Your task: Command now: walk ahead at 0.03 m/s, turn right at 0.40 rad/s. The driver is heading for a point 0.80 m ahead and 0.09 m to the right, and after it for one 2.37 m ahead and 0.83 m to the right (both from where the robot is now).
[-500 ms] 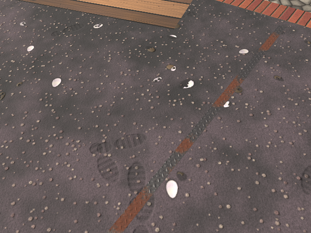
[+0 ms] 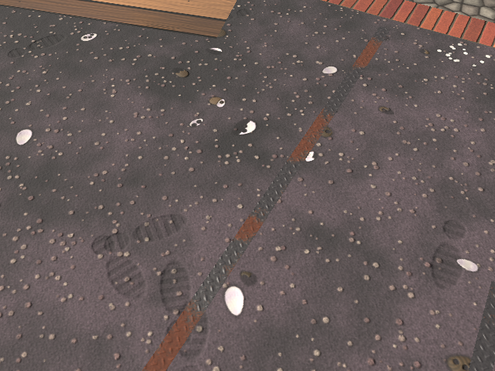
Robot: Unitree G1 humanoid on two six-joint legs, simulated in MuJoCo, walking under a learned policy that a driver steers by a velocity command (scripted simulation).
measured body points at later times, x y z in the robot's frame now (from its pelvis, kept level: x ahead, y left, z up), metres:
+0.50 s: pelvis +0.01 -0.05 +0.01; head +0.04 -0.08 +0.46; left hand +0.23 +0.18 -0.06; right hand +0.09 -0.36 -0.11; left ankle +0.08 +0.12 -0.68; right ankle +0.02 -0.12 -0.73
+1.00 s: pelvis +0.11 -0.09 +0.00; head +0.13 -0.09 +0.45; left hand +0.37 +0.10 -0.07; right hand +0.03 -0.36 -0.12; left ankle +0.06 +0.10 -0.73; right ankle +0.13 -0.21 -0.73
